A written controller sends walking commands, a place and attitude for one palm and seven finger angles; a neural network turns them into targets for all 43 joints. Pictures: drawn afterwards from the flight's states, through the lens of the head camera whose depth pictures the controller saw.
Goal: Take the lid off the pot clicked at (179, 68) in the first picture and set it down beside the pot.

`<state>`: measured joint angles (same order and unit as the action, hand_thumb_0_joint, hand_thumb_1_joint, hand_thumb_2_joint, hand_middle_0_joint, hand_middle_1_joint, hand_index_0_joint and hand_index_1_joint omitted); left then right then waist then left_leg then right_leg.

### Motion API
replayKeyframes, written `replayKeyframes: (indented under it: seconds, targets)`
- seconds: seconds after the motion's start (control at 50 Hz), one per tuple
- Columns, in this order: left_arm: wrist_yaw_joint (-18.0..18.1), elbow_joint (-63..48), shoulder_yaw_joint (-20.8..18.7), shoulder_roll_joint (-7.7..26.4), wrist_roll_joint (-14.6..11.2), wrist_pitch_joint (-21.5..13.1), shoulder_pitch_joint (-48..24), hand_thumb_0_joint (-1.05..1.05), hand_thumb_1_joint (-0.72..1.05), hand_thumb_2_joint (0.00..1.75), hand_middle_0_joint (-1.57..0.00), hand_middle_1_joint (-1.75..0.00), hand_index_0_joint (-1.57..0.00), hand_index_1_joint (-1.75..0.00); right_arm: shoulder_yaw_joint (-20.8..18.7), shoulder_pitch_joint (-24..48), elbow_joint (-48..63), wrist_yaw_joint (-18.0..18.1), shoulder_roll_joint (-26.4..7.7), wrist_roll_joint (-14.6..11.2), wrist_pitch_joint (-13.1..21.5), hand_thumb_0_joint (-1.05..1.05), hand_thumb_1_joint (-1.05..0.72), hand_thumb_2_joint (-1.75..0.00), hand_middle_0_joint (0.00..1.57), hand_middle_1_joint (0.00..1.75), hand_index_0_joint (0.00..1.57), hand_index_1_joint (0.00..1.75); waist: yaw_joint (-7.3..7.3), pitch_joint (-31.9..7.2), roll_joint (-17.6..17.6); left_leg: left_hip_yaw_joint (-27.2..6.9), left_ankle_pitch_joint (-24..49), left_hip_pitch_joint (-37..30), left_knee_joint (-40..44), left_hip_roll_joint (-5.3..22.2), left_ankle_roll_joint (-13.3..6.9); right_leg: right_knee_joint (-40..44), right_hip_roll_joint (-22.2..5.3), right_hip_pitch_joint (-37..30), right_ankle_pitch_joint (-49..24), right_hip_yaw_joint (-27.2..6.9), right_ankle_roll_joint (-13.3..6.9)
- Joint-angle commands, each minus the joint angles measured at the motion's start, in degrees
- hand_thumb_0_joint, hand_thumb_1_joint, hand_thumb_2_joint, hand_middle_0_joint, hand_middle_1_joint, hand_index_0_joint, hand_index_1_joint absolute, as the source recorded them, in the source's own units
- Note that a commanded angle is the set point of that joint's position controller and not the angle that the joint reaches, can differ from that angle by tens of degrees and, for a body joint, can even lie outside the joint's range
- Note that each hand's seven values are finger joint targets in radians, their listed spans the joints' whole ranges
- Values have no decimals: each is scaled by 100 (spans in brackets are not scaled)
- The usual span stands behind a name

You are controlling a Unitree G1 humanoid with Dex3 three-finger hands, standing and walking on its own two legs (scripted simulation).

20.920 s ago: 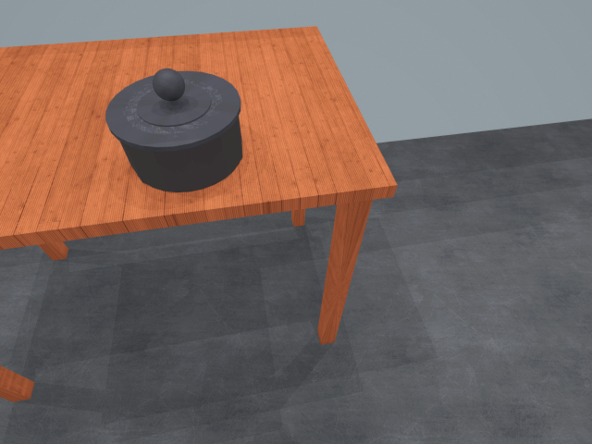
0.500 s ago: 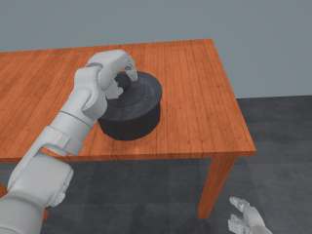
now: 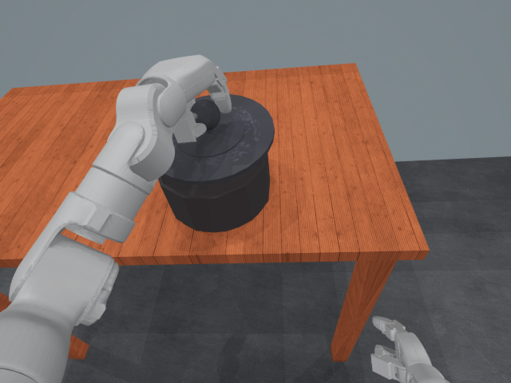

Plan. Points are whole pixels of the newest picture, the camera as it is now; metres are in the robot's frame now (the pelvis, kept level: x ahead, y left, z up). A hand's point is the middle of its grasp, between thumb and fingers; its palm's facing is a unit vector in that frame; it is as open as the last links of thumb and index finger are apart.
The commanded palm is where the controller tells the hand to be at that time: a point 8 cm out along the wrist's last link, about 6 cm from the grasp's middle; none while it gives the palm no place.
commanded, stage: lift the lid straight up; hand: left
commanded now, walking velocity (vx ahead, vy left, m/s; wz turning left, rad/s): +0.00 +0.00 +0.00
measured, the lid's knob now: (205, 115) +0.46 +0.10 +0.20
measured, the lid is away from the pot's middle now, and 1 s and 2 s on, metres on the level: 0.01 0.02 0.08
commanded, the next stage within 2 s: move the lid sideways beside the pot in 1.32 s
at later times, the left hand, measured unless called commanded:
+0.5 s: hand (188, 88) +0.42 +0.10 +0.27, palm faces -0.09 -0.08 -0.99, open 7.7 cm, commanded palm +0.39 +0.12 +0.34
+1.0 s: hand (182, 57) +0.43 +0.10 +0.31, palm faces -0.02 -0.07 -1.00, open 7.7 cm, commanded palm +0.39 +0.12 +0.38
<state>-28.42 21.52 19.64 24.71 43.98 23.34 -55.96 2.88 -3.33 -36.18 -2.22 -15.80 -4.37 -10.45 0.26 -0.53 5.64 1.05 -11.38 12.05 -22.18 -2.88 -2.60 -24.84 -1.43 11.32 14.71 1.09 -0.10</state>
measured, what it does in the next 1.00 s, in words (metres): stands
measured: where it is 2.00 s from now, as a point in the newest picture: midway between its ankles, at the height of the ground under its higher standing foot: outside the picture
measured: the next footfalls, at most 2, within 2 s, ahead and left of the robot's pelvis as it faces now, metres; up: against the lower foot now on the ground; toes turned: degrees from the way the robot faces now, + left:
none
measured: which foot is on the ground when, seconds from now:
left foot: down 0.00-1.00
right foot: down 0.00-1.00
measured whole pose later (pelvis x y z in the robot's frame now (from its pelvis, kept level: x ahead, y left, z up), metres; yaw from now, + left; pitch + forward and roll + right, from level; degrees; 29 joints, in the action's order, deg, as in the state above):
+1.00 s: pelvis -0.01 +0.00 +0.00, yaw +0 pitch +1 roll +1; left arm -31.7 22.4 20.3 28.1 44.1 25.4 -68.7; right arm 3.1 -3.6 -35.7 -1.2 -16.7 -4.9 -8.4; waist 0.8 -0.6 5.8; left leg 1.0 -9.9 12.4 -20.8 -3.2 -2.6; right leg -24.8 -1.8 12.2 14.0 1.1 -0.1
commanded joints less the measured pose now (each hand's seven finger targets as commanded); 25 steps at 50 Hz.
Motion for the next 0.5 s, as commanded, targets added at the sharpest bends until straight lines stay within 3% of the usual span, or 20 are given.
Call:
replayKeyframes:
  seconds: [0.0, 0.06, 0.08, 0.1, 0.12, 0.16, 0.18, 0.2, 0.22, 0.24, 0.26, 0.28, 0.3, 0.34, 0.36, 0.38, 0.44, 0.46, 0.48]
  targets:
    - [300, -1552, -975, 1433, 234, -31, -3591, 0, 37, 135, -109, -68, -103, -65, -194, 998, 999, 34, -520, -4, 284, 0, -90, -90, 20, 30, 20, 30, 75, -2585, -721, -177, 2028, -1109, -65, -51, -147, 19, 203, -793, -2513, -12, -316]
    - [301, -1734, -847, 1235, 94, 0, -3633, 0, 37, 135, -109, -68, -103, -65, -229, 981, 994, -3, -536, -40, 309, 0, -90, -90, 20, 30, 20, 30, 31, -2779, -515, -261, 2300, -1351, -130, -19, -125, 10, 226, -733, -2474, 49, -340]
    - [320, -1668, -1006, 1496, 212, 11, -3777, 0, 37, 135, -109, -68, -103, -65, -202, 947, 940, 6, -510, -20, 328, 0, -90, -90, 20, 30, 20, 30, 62, -2810, -632, -259, 2283, -1328, -92, -6, -95, -20, 236, -744, -2426, 27, -328]
    - [297, -1391, -861, 1314, 210, 59, -3765, 0, 37, 135, -109, -68, -103, -65, -193, 984, 913, 14, -527, -20, 308, 0, -90, -90, 20, 30, 20, 30, 30, -2577, -676, -216, 2027, -1195, -79, -27, -108, 30, 240, -621, -2323, 38, -329]
    - [318, -1256, -978, 1435, 216, 83, -3777, 0, 37, 135, -109, -68, -103, -65, -183, 918, 862, 30, -534, -26, 297, 0, -90, -90, 20, 30, 20, 30, 43, -2459, -827, -222, 1890, -1113, -37, -16, -105, 41, 229, -588, -2259, 60, -328]
    - [309, -1226, -746, 1135, 81, 73, -3846, 0, 37, 135, -109, -68, -103, -65, -190, 978, 857, 39, -566, -65, 299, 0, -90, -90, 20, 30, 20, 30, -13, -2367, -685, -231, 1727, -1133, -14, -29, -102, 82, 222, -456, -2043, 100, -345]
    - [332, -1179, -914, 1401, 189, 63, -4019, 0, 37, 135, -109, -68, -103, -65, -150, 951, 835, 56, -523, -38, 344, 0, -90, -90, 20, 30, 20, 30, 40, -2465, -786, -245, 1675, -1097, 41, -19, -76, 56, 218, -537, -1939, 82, -336]
    - [309, -1186, -797, 1274, 189, 58, -4062, 0, 37, 135, -109, -68, -103, -65, -151, 1008, 845, 56, -536, -35, 348, 0, -90, -90, 20, 30, 20, 30, 29, -2446, -694, -230, 1671, -1127, 21, -30, -89, 77, 220, -482, -1965, 68, -348]
    - [324, -1145, -878, 1360, 183, 65, -4046, 0, 37, 135, -109, -68, -103, -65, -139, 991, 843, 63, -518, -36, 361, 0, -90, -90, 20, 30, 20, 30, 56, -2502, -745, -249, 1628, -1096, 39, -38, -89, 64, 208, -560, -1946, 67, -347]
    - [307, -975, -778, 1261, 204, 81, -4045, 0, 37, 135, -109, -68, -103, -65, -125, 1002, 823, 68, -529, -37, 351, 0, -90, -90, 20, 30, 20, 30, 39, -2415, -688, -227, 1640, -1063, 37, -33, -82, 67, 202, -491, -1940, 73, -357]
    - [310, -1130, -679, 1060, 84, 63, -3995, 0, 37, 135, -109, -68, -103, -65, -159, 990, 848, 49, -557, -48, 353, 0, -90, -90, 20, 30, 20, 30, 22, -2579, -600, -268, 1753, -1179, -4, -48, -92, 70, 204, -525, -1999, 99, -369]
    - [340, -1200, -1022, 1557, 225, 51, -4205, 0, 37, 135, -109, -68, -103, -65, -136, 969, 841, 59, -524, -23, 389, 0, -90, -90, 20, 30, 20, 30, 84, -2753, -759, -246, 1722, -1155, 25, -32, -81, 52, 192, -697, -2001, 26, -344]
    - [305, -841, -843, 1348, 243, 83, -4125, 0, 37, 135, -109, -68, -103, -65, -121, 1019, 832, 75, -542, -19, 362, 0, -90, -90, 20, 30, 20, 30, 47, -2505, -792, -205, 1594, -1022, 34, -32, -89, 66, 189, -554, -1928, 55, -353]
    - [291, -917, -890, 1424, 243, 87, -4313, 0, 37, 135, -109, -68, -103, -65, -110, 988, 828, 86, -532, -29, 365, 0, -90, -90, 20, 30, 20, 30, 64, -2521, -868, -212, 1559, -998, 71, -43, -97, 77, 172, -606, -1973, 49, -337]
    - [282, -914, -725, 1159, 111, 67, -4177, 0, 37, 135, -109, -68, -103, -65, -144, 1010, 871, 75, -556, -55, 371, 0, -90, -90, 20, 30, 20, 30, 7, -2477, -818, -221, 1584, -1037, 15, -47, -109, 99, 166, -538, -1964, 65, -346]
    - [305, -854, -1117, 1652, 246, 69, -4292, 0, 37, 135, -109, -68, -103, -65, -122, 914, 810, 101, -540, -15, 401, 0, -90, -90, 20, 30, 20, 30, 93, -2648, -955, -223, 1591, -1017, 74, -31, -95, 73, 163, -704, -1967, 30, -329]
    - [220, -753, -927, 1431, 241, 90, -4238, 0, 37, 135, -109, -68, -103, -65, -110, 985, 877, 111, -525, -22, 395, 0, -90, -90, 20, 30, 20, 30, 87, -2503, -967, -181, 1583, -955, 57, -52, -125, 96, 147, -644, -2032, 27, -326]
    - [218, -794, -811, 1242, 106, 70, -4135, 0, 37, 135, -109, -68, -103, -65, -145, 964, 879, 89, -575, -56, 382, 0, -90, -90, 20, 30, 20, 30, 44, -2528, -849, -198, 1660, -1019, 25, -41, -118, 91, 139, -622, -2060, 51, -340]
    - [220, -769, -913, 1455, 233, 82, -4323, 0, 37, 135, -109, -68, -103, -65, -102, 945, 855, 92, -527, -41, 394, 0, -90, -90, 20, 30, 20, 30, 67, -2521, -881, -186, 1596, -981, 90, -31, -98, 86, 150, -631, -1970, 37, -326]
